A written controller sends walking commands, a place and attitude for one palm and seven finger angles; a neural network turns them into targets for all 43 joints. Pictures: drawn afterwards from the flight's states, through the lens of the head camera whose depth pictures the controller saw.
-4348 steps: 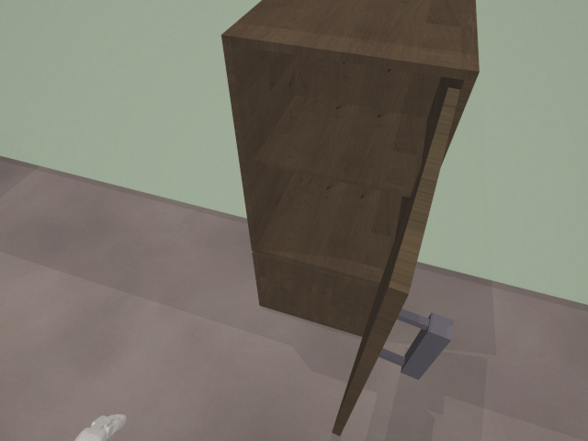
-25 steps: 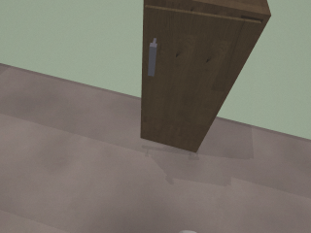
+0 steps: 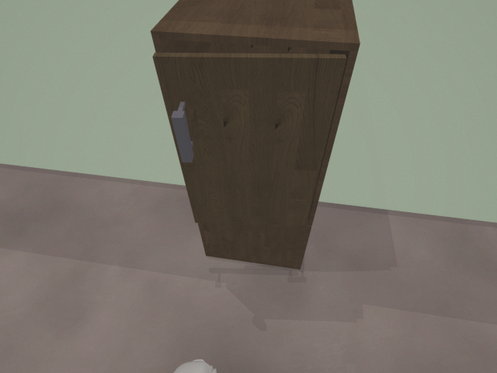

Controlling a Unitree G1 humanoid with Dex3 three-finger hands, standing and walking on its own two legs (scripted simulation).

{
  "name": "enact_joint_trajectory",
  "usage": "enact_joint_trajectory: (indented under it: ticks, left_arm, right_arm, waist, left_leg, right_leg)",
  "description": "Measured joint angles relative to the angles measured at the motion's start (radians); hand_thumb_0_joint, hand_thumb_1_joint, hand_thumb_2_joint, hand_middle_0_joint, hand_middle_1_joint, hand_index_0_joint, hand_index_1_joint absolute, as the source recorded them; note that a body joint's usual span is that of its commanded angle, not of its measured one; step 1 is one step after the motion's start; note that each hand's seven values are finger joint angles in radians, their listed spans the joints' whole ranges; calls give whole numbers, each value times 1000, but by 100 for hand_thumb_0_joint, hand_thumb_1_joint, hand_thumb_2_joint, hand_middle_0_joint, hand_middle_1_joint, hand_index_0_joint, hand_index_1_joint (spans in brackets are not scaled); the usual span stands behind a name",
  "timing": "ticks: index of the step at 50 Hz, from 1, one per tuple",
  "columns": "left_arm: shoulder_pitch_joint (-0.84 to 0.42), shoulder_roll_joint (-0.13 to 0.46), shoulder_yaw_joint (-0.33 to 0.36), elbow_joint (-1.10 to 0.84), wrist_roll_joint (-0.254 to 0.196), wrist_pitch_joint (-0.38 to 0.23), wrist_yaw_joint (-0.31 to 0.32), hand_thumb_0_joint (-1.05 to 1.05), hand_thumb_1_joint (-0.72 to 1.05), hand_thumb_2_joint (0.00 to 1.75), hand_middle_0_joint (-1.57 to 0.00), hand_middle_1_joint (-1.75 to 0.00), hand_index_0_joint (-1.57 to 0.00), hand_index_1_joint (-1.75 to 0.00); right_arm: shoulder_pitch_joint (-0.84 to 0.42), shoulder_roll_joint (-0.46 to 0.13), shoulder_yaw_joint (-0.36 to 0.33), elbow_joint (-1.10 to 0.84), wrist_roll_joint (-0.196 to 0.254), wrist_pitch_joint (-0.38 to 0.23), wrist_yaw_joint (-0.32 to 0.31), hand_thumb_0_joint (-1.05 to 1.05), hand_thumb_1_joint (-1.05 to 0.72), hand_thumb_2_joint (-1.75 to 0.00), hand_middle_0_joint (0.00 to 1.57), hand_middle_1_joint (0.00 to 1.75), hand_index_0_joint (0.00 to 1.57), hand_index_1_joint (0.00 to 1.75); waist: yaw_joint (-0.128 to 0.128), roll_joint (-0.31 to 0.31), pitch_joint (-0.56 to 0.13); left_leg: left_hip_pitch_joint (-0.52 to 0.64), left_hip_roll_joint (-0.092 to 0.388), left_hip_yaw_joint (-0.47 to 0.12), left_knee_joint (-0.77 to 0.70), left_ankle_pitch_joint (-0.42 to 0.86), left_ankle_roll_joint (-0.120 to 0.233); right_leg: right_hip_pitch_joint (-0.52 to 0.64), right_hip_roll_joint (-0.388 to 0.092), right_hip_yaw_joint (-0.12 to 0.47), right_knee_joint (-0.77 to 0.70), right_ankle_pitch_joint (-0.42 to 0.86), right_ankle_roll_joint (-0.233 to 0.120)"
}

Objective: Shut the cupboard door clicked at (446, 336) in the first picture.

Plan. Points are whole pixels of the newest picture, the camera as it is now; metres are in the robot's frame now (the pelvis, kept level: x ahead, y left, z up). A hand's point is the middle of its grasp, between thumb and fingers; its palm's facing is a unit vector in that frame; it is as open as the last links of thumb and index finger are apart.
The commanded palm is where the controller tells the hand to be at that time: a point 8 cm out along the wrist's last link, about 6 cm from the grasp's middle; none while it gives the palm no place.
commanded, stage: take the last steps up to it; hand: left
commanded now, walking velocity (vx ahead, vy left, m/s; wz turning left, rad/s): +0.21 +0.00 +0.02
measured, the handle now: (185, 132) +0.62 +0.16 +0.02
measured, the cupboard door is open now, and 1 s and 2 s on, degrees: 7 7 7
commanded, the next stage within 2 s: come to a stop and stand still in 0.16 s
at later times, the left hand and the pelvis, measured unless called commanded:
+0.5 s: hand (154, 366) +0.18 +0.19 -0.18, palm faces +0.03 -0.98 -0.20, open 7.3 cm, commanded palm none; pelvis +0.14 +0.01 -0.01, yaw -1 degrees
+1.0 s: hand out of the picture +0.16 +0.17 -0.17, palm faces +0.07 -0.97 -0.24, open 7.4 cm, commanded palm none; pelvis +0.12 -0.02 +0.00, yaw +1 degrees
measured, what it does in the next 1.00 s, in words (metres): walks ahead: left foot, then right foot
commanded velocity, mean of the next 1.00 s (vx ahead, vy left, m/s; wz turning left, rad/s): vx -0.06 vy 0.04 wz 0.00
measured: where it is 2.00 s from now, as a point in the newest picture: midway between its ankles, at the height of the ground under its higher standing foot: outside the picture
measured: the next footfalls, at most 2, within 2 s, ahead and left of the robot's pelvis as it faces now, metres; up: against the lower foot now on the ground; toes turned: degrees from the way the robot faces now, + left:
left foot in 0.22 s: +0.20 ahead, +0.12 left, +0.00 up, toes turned +6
right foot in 0.62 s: +0.15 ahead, -0.13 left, +0.00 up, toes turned -1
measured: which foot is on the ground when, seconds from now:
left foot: up 0.00-0.20, down 0.22-0.62, up 0.64-1.00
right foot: down 0.00-0.22, up 0.24-0.60, down 0.62-1.00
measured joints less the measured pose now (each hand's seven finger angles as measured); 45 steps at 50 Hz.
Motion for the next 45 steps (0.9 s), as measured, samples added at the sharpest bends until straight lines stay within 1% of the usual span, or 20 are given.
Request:
enact_joint_trajectory:
  ticks: [2,5,8,10,11,13,15,16,17,22,28,30,31,32,34,35,37,39,42,45]
  left_arm:
    - [22,-3,-7,22,0,-4,0,-1,94,90,-20,-30,-20,-30]
    - [56,-16,-17,53,2,-7,1,0,93,90,-20,-30,-20,-30]
    - [86,-28,-22,82,7,-2,2,0,92,90,-20,-30,-20,-30]
    - [106,-33,-22,98,5,4,1,0,92,90,-20,-30,-20,-30]
    - [116,-36,-22,103,3,7,1,0,92,90,-20,-30,-20,-30]
    - [106,-34,-23,107,-5,22,3,1,91,90,-20,-30,-20,-30]
    - [85,-30,-23,97,-5,33,7,1,91,90,-20,-30,-20,-30]
    - [69,-28,-21,90,-6,38,9,1,91,90,-20,-30,-19,-30]
    - [50,-27,-19,81,-6,44,11,1,91,90,-20,-30,-19,-30]
    - [-42,-9,-10,16,-1,68,21,1,92,90,-20,-30,-19,-30]
    - [-86,43,15,-40,7,91,16,1,93,90,-20,-30,-19,-30]
    - [-83,53,18,-55,8,85,15,1,92,90,-20,-30,-19,-30]
    - [-75,61,17,-63,10,78,15,1,92,90,-20,-30,-19,-30]
    - [-73,60,17,-62,14,70,17,1,92,90,-20,-30,-19,-30]
    - [-79,41,4,-54,16,66,16,0,92,90,-20,-30,-19,-30]
    - [-81,31,-2,-53,17,65,15,0,92,90,-20,-30,-19,-30]
    - [-82,13,-10,-53,15,64,16,0,91,90,-20,-30,-19,-30]
    - [-84,0,-14,-56,12,62,19,0,91,90,-20,-30,-20,-30]
    - [-83,-11,-16,-65,11,58,24,0,91,90,-20,-30,-20,-30]
    - [-78,-12,-14,-69,15,54,26,0,91,90,-20,-30,-20,-30]
  right_arm:
    - [-30,8,3,-16,2,-4,2,0,-91,-90,20,30,20,30]
    - [-78,22,10,-31,6,-6,7,0,-91,-90,20,30,20,30]
    - [-119,38,19,-43,9,-15,9,0,-91,-90,20,30,20,30]
    - [-136,46,26,-53,7,-32,7,0,-91,-90,20,30,20,30]
    - [-140,46,30,-59,4,-45,5,0,-91,-90,20,30,20,30]
    - [-152,58,35,-66,-2,-63,-7,0,-91,-89,20,30,20,30]
    - [-150,66,44,-71,0,-65,-18,0,-91,-89,20,30,20,30]
    - [-146,69,45,-71,3,-62,-27,0,-91,-89,20,30,20,30]
    - [-144,68,42,-70,7,-60,-39,-1,-92,-89,20,30,20,30]
    - [-152,49,46,-35,12,-23,-54,-1,-94,-89,20,30,20,30]
    - [-159,42,24,-34,9,20,-45,0,-92,-89,20,30,20,30]
    - [-160,35,15,-39,10,30,-39,0,-92,-89,20,30,20,30]
    - [-159,32,11,-44,13,34,-35,0,-91,-89,20,30,20,30]
    - [-164,24,4,-47,17,38,-32,0,-91,-89,20,30,20,30]
    - [-174,-1,-10,-59,22,52,-29,0,-91,-89,20,30,20,30]
    - [-178,-13,-15,-62,21,57,-30,0,-91,-89,20,30,20,30]
    - [-187,-31,-20,-65,20,63,-28,0,-91,-89,20,30,20,30]
    - [-190,-42,-20,-68,20,64,-22,0,-91,-89,20,30,20,30]
    - [-184,-47,-17,-70,19,66,-14,0,-91,-89,20,30,20,30]
    - [-177,-42,-10,-67,20,65,-10,0,-91,-90,20,30,20,30]
  waist:
    - [4,1,9]
    - [21,-1,23]
    - [41,-14,34]
    - [48,-29,39]
    - [49,-32,38]
    - [52,-57,53]
    - [58,-69,63]
    - [58,-70,64]
    - [57,-70,67]
    - [60,-57,77]
    - [53,-36,75]
    - [56,-30,73]
    - [59,-37,64]
    - [62,-32,61]
    - [52,-5,71]
    - [49,4,73]
    - [49,11,79]
    - [50,12,80]
    - [56,3,72]
    - [67,-14,63]
  left_leg:
    - [-24,4,1,-48,33,-2]
    - [-26,2,7,-142,54,6]
    - [17,-14,18,-254,51,21]
    - [76,-38,29,-351,93,34]
    - [108,-46,31,-390,127,58]
    - [116,-64,49,-346,73,89]
    - [149,-71,63,-353,39,92]
    - [168,-74,65,-376,41,87]
    - [189,-79,64,-405,52,79]
    - [252,-75,48,-497,83,75]
    - [256,-29,28,-462,50,32]
    - [245,-18,27,-429,29,13]
    - [231,-19,31,-401,14,3]
    - [208,-23,22,-351,-44,-2]
    - [157,-54,-34,-196,-190,0]
    - [133,-73,-51,-113,-223,-1]
    - [98,-104,-65,28,-226,-9]
    - [80,-119,-70,107,-198,-20]
    - [83,-121,-78,123,-158,-34]
    - [125,-107,-81,24,-156,-40]
  right_leg:
    - [28,11,-6,-25,-6,0]
    - [64,21,-5,-39,-30,3]
    - [93,17,0,-20,-77,14]
    - [97,3,4,43,-135,26]
    - [77,-4,7,117,-175,30]
    - [-30,-31,32,390,-238,20]
    - [-150,-34,70,637,-256,15]
    - [-198,-39,77,694,-243,22]
    - [-235,-48,82,706,-226,31]
    - [-313,-79,98,505,-171,68]
    - [-314,-65,83,422,-90,67]
    - [-273,-63,78,337,7,64]
    - [-250,-67,85,287,38,59]
    - [-250,-64,88,285,-9,55]
    - [-253,-60,79,296,-39,45]
    - [-250,-62,77,286,-31,43]
    - [-246,-68,80,255,-4,42]
    - [-241,-75,81,220,21,40]
    - [-238,-87,77,177,51,42]
    - [-233,-100,71,149,73,47]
